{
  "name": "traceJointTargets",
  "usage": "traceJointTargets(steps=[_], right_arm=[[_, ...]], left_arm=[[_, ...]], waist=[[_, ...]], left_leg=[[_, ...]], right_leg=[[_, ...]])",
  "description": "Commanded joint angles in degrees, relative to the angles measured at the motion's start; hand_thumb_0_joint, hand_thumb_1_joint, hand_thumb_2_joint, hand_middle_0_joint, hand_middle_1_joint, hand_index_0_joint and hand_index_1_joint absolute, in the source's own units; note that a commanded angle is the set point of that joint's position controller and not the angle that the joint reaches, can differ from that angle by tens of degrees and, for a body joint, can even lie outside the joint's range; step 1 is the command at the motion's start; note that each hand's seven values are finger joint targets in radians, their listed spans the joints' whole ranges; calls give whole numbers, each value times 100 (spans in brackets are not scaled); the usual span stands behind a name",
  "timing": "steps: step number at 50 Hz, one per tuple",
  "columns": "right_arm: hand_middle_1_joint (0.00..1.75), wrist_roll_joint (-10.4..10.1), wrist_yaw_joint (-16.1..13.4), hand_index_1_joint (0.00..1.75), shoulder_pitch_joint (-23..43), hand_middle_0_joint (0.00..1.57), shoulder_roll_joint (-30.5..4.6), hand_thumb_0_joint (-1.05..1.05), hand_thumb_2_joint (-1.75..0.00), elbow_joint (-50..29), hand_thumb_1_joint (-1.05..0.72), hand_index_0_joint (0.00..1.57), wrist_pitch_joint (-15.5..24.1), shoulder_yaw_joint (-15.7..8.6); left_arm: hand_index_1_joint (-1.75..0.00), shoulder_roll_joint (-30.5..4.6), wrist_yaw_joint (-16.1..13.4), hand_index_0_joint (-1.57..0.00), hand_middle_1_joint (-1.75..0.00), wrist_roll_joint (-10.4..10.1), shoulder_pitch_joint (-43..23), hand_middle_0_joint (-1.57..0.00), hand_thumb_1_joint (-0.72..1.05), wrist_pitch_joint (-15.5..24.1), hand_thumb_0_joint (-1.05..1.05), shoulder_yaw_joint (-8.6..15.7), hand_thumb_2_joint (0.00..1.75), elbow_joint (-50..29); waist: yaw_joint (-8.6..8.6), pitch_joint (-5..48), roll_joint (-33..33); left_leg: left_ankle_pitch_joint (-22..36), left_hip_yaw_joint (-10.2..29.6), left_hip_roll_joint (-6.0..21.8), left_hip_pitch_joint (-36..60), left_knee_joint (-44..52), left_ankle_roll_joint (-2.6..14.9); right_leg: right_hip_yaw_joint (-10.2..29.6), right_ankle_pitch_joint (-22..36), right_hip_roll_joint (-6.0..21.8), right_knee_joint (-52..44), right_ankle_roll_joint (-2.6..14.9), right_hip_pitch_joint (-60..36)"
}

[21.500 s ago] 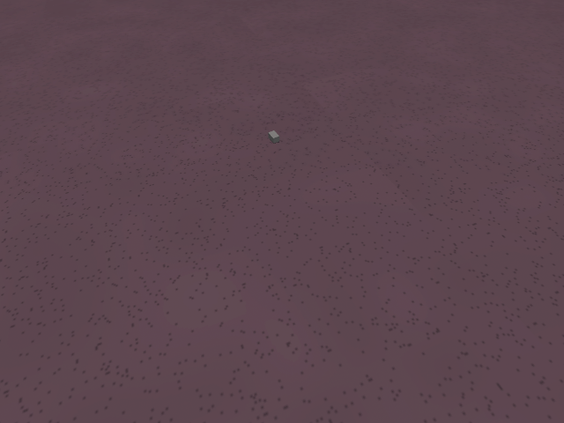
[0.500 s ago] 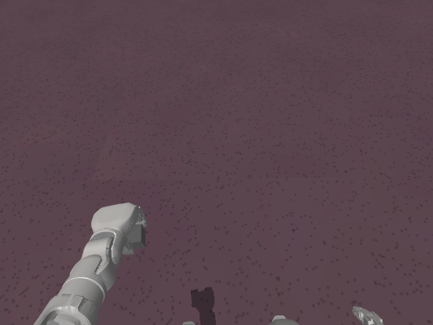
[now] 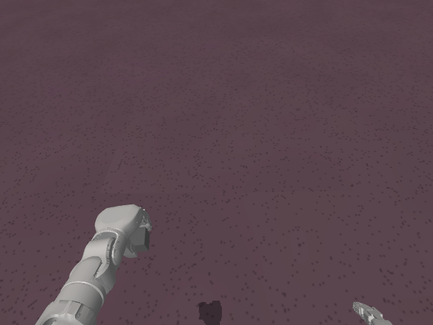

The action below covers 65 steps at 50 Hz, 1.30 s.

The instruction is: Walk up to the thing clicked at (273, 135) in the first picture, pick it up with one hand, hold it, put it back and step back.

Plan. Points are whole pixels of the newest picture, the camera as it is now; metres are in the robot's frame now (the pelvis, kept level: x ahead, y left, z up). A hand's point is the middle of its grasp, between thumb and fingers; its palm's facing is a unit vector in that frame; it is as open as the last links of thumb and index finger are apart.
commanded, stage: hold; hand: left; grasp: from above
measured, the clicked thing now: (132, 240) +0.32 +0.23 -0.08
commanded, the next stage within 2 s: crouch in 1.34 s
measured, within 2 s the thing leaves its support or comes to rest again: neither
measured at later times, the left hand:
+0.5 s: hand (130, 244) +0.29 +0.21 -0.03, palm faces -0.43 -0.07 -0.90, open 7.0 cm
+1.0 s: hand (128, 245) +0.28 +0.21 -0.02, palm faces -0.43 -0.08 -0.90, open 7.0 cm
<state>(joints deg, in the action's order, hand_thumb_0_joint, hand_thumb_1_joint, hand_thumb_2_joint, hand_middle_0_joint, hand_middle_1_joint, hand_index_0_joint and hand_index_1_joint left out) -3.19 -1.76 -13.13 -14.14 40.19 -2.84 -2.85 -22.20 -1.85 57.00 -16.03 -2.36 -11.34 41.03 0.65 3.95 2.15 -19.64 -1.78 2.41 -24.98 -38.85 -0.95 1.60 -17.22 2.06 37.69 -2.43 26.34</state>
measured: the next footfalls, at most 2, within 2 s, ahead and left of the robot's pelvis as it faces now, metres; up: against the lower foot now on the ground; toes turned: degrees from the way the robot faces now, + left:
none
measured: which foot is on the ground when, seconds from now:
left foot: down 0.00-1.00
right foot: down 0.00-1.00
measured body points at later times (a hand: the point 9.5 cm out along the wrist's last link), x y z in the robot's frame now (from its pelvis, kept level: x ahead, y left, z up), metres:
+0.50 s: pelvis -0.01 -0.01 +0.01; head +0.00 -0.04 +0.46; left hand +0.30 +0.21 +0.02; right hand +0.13 -0.27 -0.11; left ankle +0.00 +0.13 -0.72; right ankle +0.02 -0.15 -0.72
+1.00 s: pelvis -0.01 -0.01 +0.01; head +0.00 -0.04 +0.46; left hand +0.30 +0.21 +0.03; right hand +0.15 -0.26 -0.10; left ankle +0.00 +0.13 -0.72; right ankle +0.02 -0.15 -0.72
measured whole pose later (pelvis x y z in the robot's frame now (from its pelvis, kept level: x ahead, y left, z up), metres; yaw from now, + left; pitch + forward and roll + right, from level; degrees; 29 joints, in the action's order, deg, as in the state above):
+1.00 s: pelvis -0.01 -0.01 +0.01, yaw +0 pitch +1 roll +1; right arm -4.1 -2.8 -10.3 -14.1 37.9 -4.2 -1.5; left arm -22.3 3.3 56.3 -11.6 -2.8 -11.9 32.0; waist -1.0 1.0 2.8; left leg -14.6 -2.3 2.4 -15.2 -29.0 -1.7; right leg 1.8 -13.6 1.9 30.5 -1.6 18.0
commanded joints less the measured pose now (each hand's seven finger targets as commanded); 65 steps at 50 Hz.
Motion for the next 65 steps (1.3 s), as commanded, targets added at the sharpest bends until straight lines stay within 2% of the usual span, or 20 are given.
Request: traceJointTargets(steps=[1, 10, 11, 13, 22, 23, 27, 30, 33, 40, 41, 43, 44, 45, 50, 54, 58, 61, 63, 65], right_arm=[[30, 1, -56, 30, 264, 20, -830, 0, -90, -745, -89, 20, 189, -261], [30, -8, -60, 30, 393, 20, -809, 0, -90, -837, -89, 20, 164, -234], [30, -17, -64, 30, 441, 20, -806, 0, -90, -849, -89, 20, 158, -230], [30, -9, -59, 30, 446, 20, -780, 0, -90, -866, -89, 20, 152, -204], [30, -26, -91, 30, 609, 20, -783, 0, -90, -911, -90, 20, 118, -185], [30, -30, -95, 30, 622, 20, -772, 0, -90, -928, -89, 20, 123, -176], [30, -37, -104, 30, 685, 20, -752, 0, -90, -940, -89, 20, 132, -155], [30, -44, -115, 30, 737, 20, -728, 0, -90, -977, -90, 20, 130, -142], [30, -53, -121, 30, 774, 20, -732, 0, -90, -985, -90, 20, 143, -125], [30, -65, -140, 30, 825, 20, -727, 0, -90, -1015, -90, 20, 136, -122], [30, -65, -143, 30, 820, 20, -713, 0, -90, -1019, -90, 20, 148, -103], [30, -72, -144, 30, 848, 20, -690, 0, -90, -1041, -90, 20, 141, -90], [30, -73, -149, 30, 854, 20, -707, 0, -90, -1037, -90, 20, 142, -99], [30, -82, -146, 30, 876, 20, -700, 0, -90, -1052, -90, 20, 132, -83], [30, -70, -156, 30, 818, 20, -694, 0, -90, -1008, -90, 20, 113, -87], [30, -76, -149, 30, 792, 20, -704, 0, -90, -1024, -90, 20, 106, -103], [30, -74, -151, 30, 786, 20, -686, 0, -90, -1009, -90, 20, 79, -100], [30, -80, -150, 30, 796, 20, -684, 0, -90, -1031, -90, 20, 71, -104], [30, -72, -145, 30, 734, 20, -709, 0, -90, -967, -90, 20, 66, -134], [30, -67, -142, 30, 754, 20, -696, 0, -90, -981, -90, 20, 59, -129]], left_arm=[[-11, -1178, -138, -117, -13, 22, -1733, -116, 79, 47, 0, 500, 17, -1128], [-12, -1121, -63, -117, -13, 4, -1667, -116, 78, 41, 0, 495, 19, -1395], [-14, -1193, -67, -118, -16, 0, -1632, -116, 80, 31, 0, 575, 20, -1391], [-12, -1118, -46, -117, -13, -20, -1618, -115, 77, 14, 0, 505, 18, -1411], [-15, -1218, 57, -118, -18, -28, -1578, -116, 81, 17, 0, 594, 17, -1601], [-15, -1139, 75, -119, -18, -20, -1561, -116, 82, 12, 0, 497, 18, -1585], [-14, -1217, 107, -117, -18, -54, -1529, -113, 80, 9, 0, 594, 13, -1707], [-14, -1106, 131, -118, -17, -5, -1436, -115, 81, -27, 0, 490, 14, -1709], [-14, -1226, 138, -118, -18, -60, -1460, -115, 81, -2, 0, 593, 15, -1791], [-14, -1229, 247, -117, -17, -85, -1447, -114, 79, 7, 0, 588, 14, -2005], [-15, -1166, 264, -116, -19, -95, -1531, -113, 79, 8, 0, 500, 15, -1995], [-14, -1083, 279, -117, -17, -81, -1292, -114, 79, -21, 0, 482, 14, -1922], [-14, -1235, 270, -118, -17, -109, -1356, -115, 80, 0, 0, 605, 14, -2043], [-15, -1214, 280, -118, -18, -79, -1243, -115, 81, -16, 0, 589, 16, -1900], [-15, -1226, 302, -116, -17, -42, -1564, -114, 76, 6, 0, 546, 18, -1994], [-15, -1114, 303, -117, -18, -43, -1456, -114, 79, 20, 0, 468, 17, -1986], [-15, -1233, 245, -116, -17, -27, -1402, -114, 77, 34, 0, 594, 17, -1871], [-15, -1164, 219, -117, -18, 18, -1376, -115, 79, 27, 0, 551, 18, -1778], [-14, -1357, 182, -118, -17, -4, -1667, -115, 79, 53, 0, 688, 17, -2035], [-17, -1142, 200, -118, -20, 5, -1616, -115, 80, 20, 0, 488, 20, -1875]], waist=[[11, 1397, -48], [1, 1303, -152], [-52, 1275, -163], [4, 1226, -248], [-94, 1163, -105], [-43, 1116, -181], [-109, 1109, -167], [-93, 1035, -166], [-122, 987, -157], [-145, 1030, -170], [-86, 1017, -215], [-125, 921, -264], [-176, 996, -224], [-176, 942, -161], [-134, 1025, -129], [-115, 1042, -122], [-167, 935, -116], [-151, 946, -135], [-190, 1228, -33], [-128, 1087, -34]], left_leg=[[1684, 3, -298, 767, 573, 92], [1536, -36, -314, 944, 743, 120], [1466, -44, -328, 916, 754, 123], [1396, -62, -332, 938, 778, 150], [1354, -78, -321, 1113, 980, 137], [1300, -80, -323, 1107, 983, 149], [1186, -98, -335, 1166, 1069, 158], [1259, -105, -327, 1217, 1104, 153], [1116, -100, -329, 1192, 1175, 157], [1255, -131, -333, 1406, 1244, 169], [1249, -106, -322, 1399, 1266, 170], [1203, -126, -332, 1398, 1289, 180], [1196, -124, -335, 1402, 1313, 175], [1264, -132, -338, 1391, 1328, 165], [1494, -99, -310, 1512, 1343, 154], [1534, -125, -317, 1574, 1361, 155], [1501, -122, -317, 1523, 1395, 147], [1555, -118, -315, 1560, 1384, 143], [1735, -130, -324, 1659, 1354, 143], [1768, -127, -309, 1672, 1373, 131]], right_leg=[[-194, 1312, -378, -485, 265, -750], [-168, 1200, -348, -652, 239, -844], [-151, 1141, -335, -700, 226, -824], [-137, 1102, -320, -753, 204, -868], [-147, 1005, -320, -887, 221, -974], [-137, 963, -318, -918, 214, -917], [-126, 836, -292, -1026, 200, -1023], [-128, 911, -295, -1034, 213, -992], [-125, 757, -294, -1106, 212, -1054], [-123, 886, -287, -1199, 201, -1168], [-129, 881, -296, -1199, 205, -1133], [-129, 840, -285, -1251, 199, -1159], [-129, 828, -286, -1251, 203, -1217], [-126, 879, -280, -1235, 216, -1196], [-153, 1102, -311, -1201, 239, -1242], [-151, 1138, -307, -1239, 249, -1274], [-168, 1086, -306, -1282, 247, -1299], [-174, 1129, -307, -1271, 248, -1283], [-151, 1330, -292, -1247, 240, -1445], [-165, 1348, -313, -1258, 255, -1350]])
